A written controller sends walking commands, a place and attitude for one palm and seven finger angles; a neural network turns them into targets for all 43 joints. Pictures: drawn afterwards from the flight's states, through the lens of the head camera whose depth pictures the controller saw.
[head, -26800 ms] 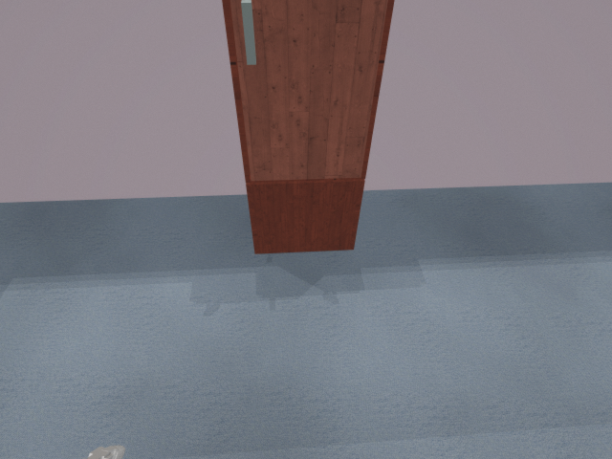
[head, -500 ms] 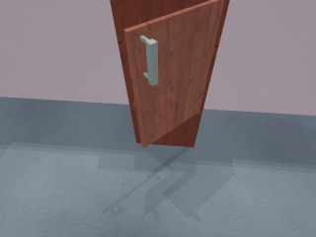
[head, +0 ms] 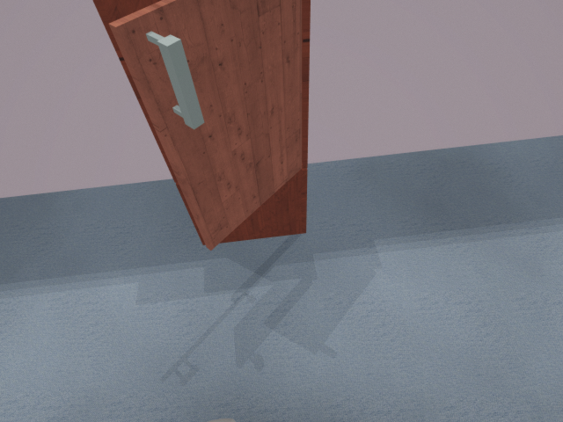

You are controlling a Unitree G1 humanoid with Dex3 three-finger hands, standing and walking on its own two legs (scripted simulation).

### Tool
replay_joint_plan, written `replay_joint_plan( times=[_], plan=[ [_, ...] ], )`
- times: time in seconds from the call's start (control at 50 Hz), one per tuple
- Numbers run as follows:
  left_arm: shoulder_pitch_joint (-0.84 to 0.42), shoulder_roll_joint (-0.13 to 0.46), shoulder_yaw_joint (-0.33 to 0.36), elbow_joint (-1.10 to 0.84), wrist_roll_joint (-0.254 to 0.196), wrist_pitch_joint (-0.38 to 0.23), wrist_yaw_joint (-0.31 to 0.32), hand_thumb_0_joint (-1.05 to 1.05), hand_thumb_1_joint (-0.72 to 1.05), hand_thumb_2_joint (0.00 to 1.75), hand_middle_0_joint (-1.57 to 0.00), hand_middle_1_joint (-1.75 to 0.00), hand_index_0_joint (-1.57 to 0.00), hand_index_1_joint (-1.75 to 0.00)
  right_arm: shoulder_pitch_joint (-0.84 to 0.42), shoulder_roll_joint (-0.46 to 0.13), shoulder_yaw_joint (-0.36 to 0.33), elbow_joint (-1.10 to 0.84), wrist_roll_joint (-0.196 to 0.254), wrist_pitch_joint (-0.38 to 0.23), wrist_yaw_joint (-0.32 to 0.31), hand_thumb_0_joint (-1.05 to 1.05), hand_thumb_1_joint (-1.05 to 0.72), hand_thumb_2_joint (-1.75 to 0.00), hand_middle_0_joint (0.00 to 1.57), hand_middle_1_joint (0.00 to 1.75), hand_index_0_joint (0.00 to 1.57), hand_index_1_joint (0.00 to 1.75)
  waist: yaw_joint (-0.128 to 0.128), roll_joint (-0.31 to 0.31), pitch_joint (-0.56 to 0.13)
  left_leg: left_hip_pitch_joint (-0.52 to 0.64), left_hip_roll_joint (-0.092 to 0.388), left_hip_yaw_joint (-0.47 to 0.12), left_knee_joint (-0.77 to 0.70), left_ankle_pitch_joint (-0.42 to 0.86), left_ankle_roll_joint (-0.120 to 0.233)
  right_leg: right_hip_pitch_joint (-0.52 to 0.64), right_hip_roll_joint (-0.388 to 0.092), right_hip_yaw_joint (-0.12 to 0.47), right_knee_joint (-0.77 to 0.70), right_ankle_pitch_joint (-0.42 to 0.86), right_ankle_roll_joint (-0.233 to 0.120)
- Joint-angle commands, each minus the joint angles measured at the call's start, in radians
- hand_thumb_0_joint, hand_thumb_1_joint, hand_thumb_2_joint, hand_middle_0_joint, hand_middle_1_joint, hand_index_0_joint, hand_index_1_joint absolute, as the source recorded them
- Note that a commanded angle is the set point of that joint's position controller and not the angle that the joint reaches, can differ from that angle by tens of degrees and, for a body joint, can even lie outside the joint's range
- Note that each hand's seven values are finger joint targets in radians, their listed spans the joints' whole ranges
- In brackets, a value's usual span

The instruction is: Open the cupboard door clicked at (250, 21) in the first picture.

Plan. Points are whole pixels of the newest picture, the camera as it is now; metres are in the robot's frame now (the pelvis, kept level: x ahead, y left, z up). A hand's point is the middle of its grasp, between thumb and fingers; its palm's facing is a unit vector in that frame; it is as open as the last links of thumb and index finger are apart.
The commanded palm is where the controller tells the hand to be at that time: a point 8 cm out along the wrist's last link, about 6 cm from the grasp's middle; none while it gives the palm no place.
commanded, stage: walk to a spot facing it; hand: left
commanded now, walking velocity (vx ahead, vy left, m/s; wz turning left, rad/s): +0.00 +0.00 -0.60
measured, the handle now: (175, 81) +0.56 +0.21 +0.17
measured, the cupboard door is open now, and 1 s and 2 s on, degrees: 43 43 43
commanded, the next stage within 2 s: none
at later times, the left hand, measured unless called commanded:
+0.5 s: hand out of the picture +0.12 +0.22 -0.16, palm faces -0.19 -0.96 -0.22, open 7.4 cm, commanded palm none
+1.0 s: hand (225, 372) +0.21 +0.13 -0.16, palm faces -0.56 -0.80 -0.22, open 7.4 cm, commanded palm none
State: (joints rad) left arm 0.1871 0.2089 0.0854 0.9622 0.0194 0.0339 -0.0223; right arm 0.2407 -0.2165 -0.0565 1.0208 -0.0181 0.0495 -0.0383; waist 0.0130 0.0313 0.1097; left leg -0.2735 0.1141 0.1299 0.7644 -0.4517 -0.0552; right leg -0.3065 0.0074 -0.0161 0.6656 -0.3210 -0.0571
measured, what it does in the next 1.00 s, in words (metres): steps on the spot, turning right: left foot, then right foot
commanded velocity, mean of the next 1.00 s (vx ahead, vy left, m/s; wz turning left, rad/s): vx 0.00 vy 0.00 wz -0.60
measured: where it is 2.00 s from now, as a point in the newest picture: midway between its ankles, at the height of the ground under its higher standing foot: outside the picture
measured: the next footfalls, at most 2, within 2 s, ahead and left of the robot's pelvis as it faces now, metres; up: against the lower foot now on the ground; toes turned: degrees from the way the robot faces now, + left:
left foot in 0.40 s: +0.06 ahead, +0.15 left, +0.00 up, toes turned -14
right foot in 0.70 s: +0.00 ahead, -0.13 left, +0.00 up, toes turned -27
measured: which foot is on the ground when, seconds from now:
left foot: up 0.00-0.38, down 0.40-0.70, up 0.72-0.98, down 1.00-1.00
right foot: down 0.00-0.38, up 0.40-0.68, down 0.70-1.00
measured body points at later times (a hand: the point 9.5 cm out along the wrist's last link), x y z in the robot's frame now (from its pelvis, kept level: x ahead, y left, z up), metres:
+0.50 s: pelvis +0.00 +0.02 +0.02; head +0.07 +0.03 +0.46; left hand +0.13 +0.27 -0.14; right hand +0.05 -0.24 -0.11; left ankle +0.02 +0.16 -0.72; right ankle -0.03 -0.09 -0.66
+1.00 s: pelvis +0.04 +0.00 +0.01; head +0.09 -0.02 +0.45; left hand +0.24 +0.17 -0.15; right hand -0.05 -0.27 -0.12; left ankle +0.12 +0.10 -0.72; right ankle -0.04 -0.11 -0.72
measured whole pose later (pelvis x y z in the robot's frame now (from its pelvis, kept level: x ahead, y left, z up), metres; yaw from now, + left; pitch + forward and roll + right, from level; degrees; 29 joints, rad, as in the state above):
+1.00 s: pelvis +0.04 +0.00 +0.01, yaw -36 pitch +2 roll +0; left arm 0.19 0.23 0.07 0.92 0.02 0.06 -0.01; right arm 0.17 -0.24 -0.05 0.87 0.00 0.01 -0.02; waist -0.01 -0.02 0.09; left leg -0.34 0.05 0.04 0.59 -0.29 -0.05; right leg -0.32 0.06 0.15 0.60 -0.30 0.02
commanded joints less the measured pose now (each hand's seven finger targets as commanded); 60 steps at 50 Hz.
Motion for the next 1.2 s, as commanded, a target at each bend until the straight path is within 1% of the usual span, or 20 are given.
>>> replay_joint_plan(
  times=[0.0,0.1,0.24,0.32,0.34,0.36,0.38,0.42,0.48,0.62,0.64,0.68,0.72,0.8,0.92,0.94,0.98,1.0,1.06,1.18],
  plan=[
    [0.087,0.232,0.054,-0.04,0.002,-0.01,0.045,0.0,0.9,0.9,-0.2,-0.3,-0.2,-0.3,-0.113,-0.096,-0.033,-0.138,0.007,-0.012,0.008,0.0,-0.9,-0.9,0.2,0.3,0.2,0.3,0.04,-0.223,-0.04,-0.308,-0.035,-0.148,0.43,-0.086,0.01,0.104,-0.312,0.507,-0.402,0.182,-0.174],
    [0.054,0.193,0.042,-0.061,0.006,-0.022,0.048,0.0,0.9,0.9,-0.2,-0.3,-0.2,-0.3,-0.106,-0.069,-0.026,-0.132,0.007,-0.018,0.015,0.0,-0.9,-0.9,0.2,0.3,0.2,0.3,0.005,-0.122,-0.149,-0.225,-0.052,-0.13,0.296,0.033,-0.006,0.162,-0.211,0.375,-0.332,0.348,-0.134],
    [0.094,0.209,0.051,-0.052,0.011,-0.016,0.043,0.0,0.9,0.9,-0.2,-0.3,-0.2,-0.3,-0.172,-0.073,-0.024,-0.177,0.019,-0.031,0.003,0.0,-0.9,-0.9,0.2,0.3,0.2,0.3,0.031,-0.199,-0.15,-0.182,-0.094,-0.14,0.059,-0.007,0.003,0.205,-0.201,0.464,-0.299,0.477,-0.149],
    [0.013,0.19,0.046,-0.075,0.0,-0.007,0.042,0.0,0.9,0.9,-0.2,-0.3,-0.2,-0.3,-0.052,-0.088,-0.024,-0.144,0.024,-0.045,-0.009,0.0,-0.9,-0.9,0.2,0.3,0.2,0.3,-0.045,-0.149,-0.185,0.117,-0.094,-0.145,-0.304,0.188,0.016,0.036,-0.132,0.443,-0.207,0.434,-0.059],
    [0.012,0.151,0.036,-0.09,-0.01,-0.004,0.037,0.0,0.9,0.9,-0.2,-0.3,-0.2,-0.3,-0.026,-0.139,-0.032,-0.137,0.016,-0.054,-0.017,0.0,-0.9,-0.9,0.2,0.3,0.2,0.3,-0.055,-0.013,-0.186,0.264,0.014,-0.244,-0.416,0.203,0.049,-0.123,-0.036,0.36,-0.127,0.258,-0.005],
    [0.028,0.1,0.024,-0.111,-0.021,-0.004,0.023,0.0,0.9,0.9,-0.2,-0.3,-0.2,-0.3,-0.021,-0.234,-0.05,-0.152,-0.002,-0.062,-0.02,0.0,-0.9,-0.9,0.2,0.3,0.2,0.3,-0.048,0.277,-0.19,0.343,0.285,-0.518,-0.511,0.296,0.15,-0.294,0.085,0.174,0.093,-0.174,0.063],
    [-0.004,0.129,0.025,-0.123,-0.008,-0.005,0.02,0.0,0.9,0.9,-0.2,-0.3,-0.2,-0.3,-0.011,-0.256,-0.051,-0.165,-0.006,-0.054,-0.023,0.0,-0.9,-0.9,0.2,0.3,0.2,0.3,-0.056,0.236,-0.172,0.261,0.39,-0.551,-0.497,0.396,0.234,-0.282,0.042,0.102,0.287,-0.312,0.091],
    [-0.015,0.132,0.036,-0.131,0.009,0.0,0.002,0.0,0.9,0.9,-0.2,-0.3,-0.2,-0.3,-0.078,-0.209,-0.037,-0.193,-0.022,-0.059,-0.025,0.0,-0.9,-0.9,0.2,0.3,0.2,0.3,-0.016,0.092,-0.111,0.154,0.313,-0.42,-0.459,0.575,0.263,-0.289,0.016,0.074,0.472,-0.225,0.11],
    [-0.019,0.109,0.03,-0.126,0.001,0.01,-0.012,0.0,0.9,0.9,-0.2,-0.3,-0.2,-0.3,-0.1,-0.177,-0.026,-0.2,-0.02,-0.058,-0.021,0.0,-0.9,-0.9,0.2,0.3,0.2,0.3,0.003,0.19,-0.095,0.141,0.191,-0.179,-0.378,0.739,0.181,-0.252,-0.017,0.027,0.427,-0.172,0.12],
    [0.014,0.109,0.019,-0.128,-0.002,-0.003,-0.021,0.0,0.9,0.9,-0.2,-0.3,-0.2,-0.3,-0.041,-0.222,-0.046,-0.182,-0.015,-0.046,-0.003,0.0,-0.9,-0.9,0.2,0.3,0.2,0.3,0.003,0.154,-0.143,0.111,0.177,-0.073,-0.231,0.627,0.11,0.048,0.017,-0.093,-0.06,0.008,0.077],
    [0.092,0.144,0.029,-0.106,-0.001,-0.011,-0.017,0.0,0.9,0.9,-0.2,-0.3,-0.2,-0.3,-0.062,-0.218,-0.048,-0.191,-0.006,-0.044,0.0,0.0,-0.9,-0.9,0.2,0.3,0.2,0.3,0.047,0.09,-0.171,0.031,0.144,-0.039,-0.101,0.539,0.068,0.194,-0.008,-0.054,-0.199,0.174,0.055],
    [0.199,0.34,0.065,-0.074,0.002,-0.027,0.019,0.0,0.9,0.9,-0.2,-0.3,-0.2,-0.3,-0.128,-0.106,-0.021,-0.269,0.014,-0.037,0.009,0.0,-0.9,-0.9,0.2,0.3,0.2,0.3,0.106,-0.389,-0.2,-0.323,-0.063,-0.035,0.339,-0.231,-0.016,0.35,-0.417,0.514,-0.318,0.734,-0.155],
    [0.122,0.3,0.057,-0.095,0.001,-0.015,0.035,0.0,0.9,0.9,-0.2,-0.3,-0.2,-0.3,-0.132,-0.119,-0.021,-0.251,0.018,-0.031,0.01,0.0,-0.9,-0.9,0.2,0.3,0.2,0.3,0.073,-0.276,-0.135,-0.371,-0.008,-0.149,0.434,-0.15,-0.002,0.242,-0.361,0.478,-0.338,0.34,-0.202],
    [-0.006,0.238,0.039,-0.127,0.011,-0.016,0.043,0.0,0.9,0.9,-0.2,-0.3,-0.2,-0.3,-0.085,-0.092,-0.016,-0.205,0.013,-0.028,0.019,0.0,-0.9,-0.9,0.2,0.3,0.2,0.3,-0.005,-0.207,-0.158,-0.209,-0.034,-0.104,0.246,-0.03,-0.018,0.13,-0.234,0.321,-0.272,0.472,-0.138],
    [-0.037,0.235,0.036,-0.12,0.003,-0.006,0.031,0.0,0.9,0.9,-0.2,-0.3,-0.2,-0.3,0.013,-0.092,-0.018,-0.172,0.017,-0.041,0.01,0.0,-0.9,-0.9,0.2,0.3,0.2,0.3,-0.052,-0.188,-0.142,0.03,-0.097,-0.068,-0.164,0.166,-0.009,0.006,-0.164,0.345,-0.222,0.34,-0.069],
    [-0.053,0.205,0.029,-0.127,-0.004,-0.003,0.029,0.0,0.9,0.9,-0.2,-0.3,-0.2,-0.3,0.054,-0.119,-0.022,-0.158,0.015,-0.049,0.004,0.0,-0.9,-0.9,0.2,0.3,0.2,0.3,-0.073,-0.135,-0.152,0.148,-0.067,-0.097,-0.287,0.222,0.003,-0.082,-0.124,0.323,-0.175,0.261,-0.029],
    [-0.007,0.111,0.007,-0.157,-0.016,0.004,0.018,0.0,0.9,0.9,-0.2,-0.3,-0.2,-0.3,0.101,-0.281,-0.051,-0.168,-0.009,-0.065,-0.007,0.0,-0.9,-0.9,0.2,0.3,0.2,0.3,-0.065,0.322,-0.193,0.237,0.364,-0.556,-0.507,0.282,0.18,-0.268,0.064,0.059,0.249,-0.318,0.087],
    [-0.041,0.147,0.016,-0.162,-0.008,0.006,0.013,0.0,0.9,0.9,-0.2,-0.3,-0.2,-0.3,0.093,-0.286,-0.047,-0.174,-0.017,-0.062,-0.011,0.0,-0.9,-0.9,0.2,0.3,0.2,0.3,-0.075,0.201,-0.175,0.165,0.4,-0.567,-0.504,0.321,0.247,-0.252,0.02,0.094,0.411,-0.328,0.088],
    [-0.059,0.117,0.028,-0.141,0.006,0.01,-0.012,0.0,0.9,0.9,-0.2,-0.3,-0.2,-0.3,-0.02,-0.218,-0.028,-0.199,-0.024,-0.067,-0.009,0.0,-0.9,-0.9,0.2,0.3,0.2,0.3,-0.011,0.184,-0.075,0.048,0.253,-0.313,-0.478,0.388,0.196,-0.255,-0.03,0.04,0.478,-0.176,0.107],
    [-0.079,0.08,0.002,-0.158,-0.002,-0.001,-0.02,0.0,0.9,0.9,-0.2,-0.3,-0.2,-0.3,0.079,-0.21,-0.036,-0.157,-0.018,-0.061,-0.006,0.0,-0.9,-0.9,0.2,0.3,0.2,0.3,-0.057,0.196,-0.18,0.244,0.207,-0.073,-0.314,0.788,0.147,-0.125,-0.002,-0.083,0.122,-0.15,0.093]
  ],
)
